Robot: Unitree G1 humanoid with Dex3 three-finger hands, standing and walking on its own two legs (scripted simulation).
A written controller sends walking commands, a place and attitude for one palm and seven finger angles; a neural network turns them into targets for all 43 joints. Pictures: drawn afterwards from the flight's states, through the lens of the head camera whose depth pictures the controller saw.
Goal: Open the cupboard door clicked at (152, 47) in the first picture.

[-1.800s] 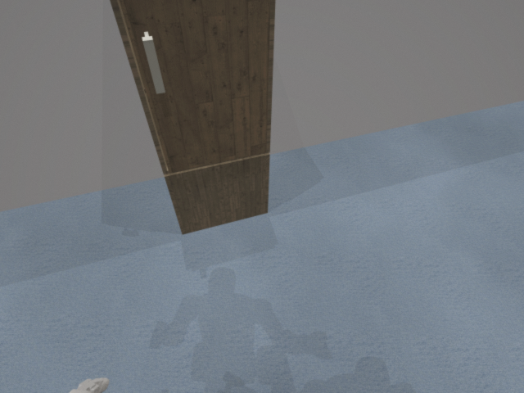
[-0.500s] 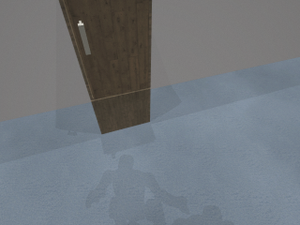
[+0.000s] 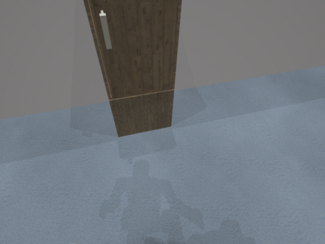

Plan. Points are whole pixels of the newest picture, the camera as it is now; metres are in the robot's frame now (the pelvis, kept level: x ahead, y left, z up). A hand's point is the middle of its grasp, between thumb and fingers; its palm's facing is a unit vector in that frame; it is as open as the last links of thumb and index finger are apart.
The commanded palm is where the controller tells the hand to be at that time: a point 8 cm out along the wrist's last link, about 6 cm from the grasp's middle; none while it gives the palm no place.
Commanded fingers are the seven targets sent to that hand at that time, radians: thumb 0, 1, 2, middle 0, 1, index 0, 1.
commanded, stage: turn to face it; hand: left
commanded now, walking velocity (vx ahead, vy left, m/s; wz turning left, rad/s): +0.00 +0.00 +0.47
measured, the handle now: (105, 29) +0.92 +0.30 +0.08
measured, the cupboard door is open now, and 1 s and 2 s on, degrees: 0 0 0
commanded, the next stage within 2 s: take the last steps up to it in 0.52 s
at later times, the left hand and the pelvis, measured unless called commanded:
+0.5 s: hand out of the picture -0.01 +0.26 -0.17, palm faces +0.19 -0.96 -0.21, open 7.4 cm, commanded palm none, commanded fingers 0.00 0.90 0.90 -0.20 -0.30 -0.20 -0.30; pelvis -0.02 +0.05 +0.01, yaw +10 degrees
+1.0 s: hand out of the picture -0.10 +0.12 -0.16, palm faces +0.34 -0.93 -0.16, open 7.4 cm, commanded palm none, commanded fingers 0.00 0.90 0.90 -0.20 -0.30 -0.20 -0.30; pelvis +0.02 +0.00 +0.01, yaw +15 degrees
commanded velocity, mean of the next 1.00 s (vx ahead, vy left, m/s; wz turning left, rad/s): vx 0.12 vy -0.06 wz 0.15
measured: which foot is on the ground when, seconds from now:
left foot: down 0.00-0.72, up 0.74-1.00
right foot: down 0.00-0.14, up 0.16-0.70, down 0.72-1.00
